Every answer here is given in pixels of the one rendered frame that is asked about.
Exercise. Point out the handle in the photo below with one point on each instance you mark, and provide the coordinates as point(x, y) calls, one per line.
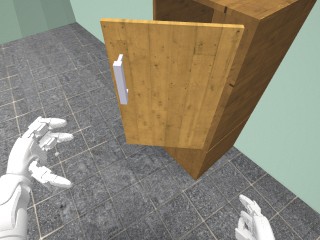
point(120, 80)

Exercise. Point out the cupboard door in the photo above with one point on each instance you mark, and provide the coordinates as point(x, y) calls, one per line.
point(175, 73)

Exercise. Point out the robot left forearm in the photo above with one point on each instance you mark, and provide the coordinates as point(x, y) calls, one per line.
point(14, 198)

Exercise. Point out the left robot hand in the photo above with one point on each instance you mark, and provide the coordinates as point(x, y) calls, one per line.
point(26, 150)

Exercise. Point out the right robot hand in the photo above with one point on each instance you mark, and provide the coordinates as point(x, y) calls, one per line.
point(258, 225)

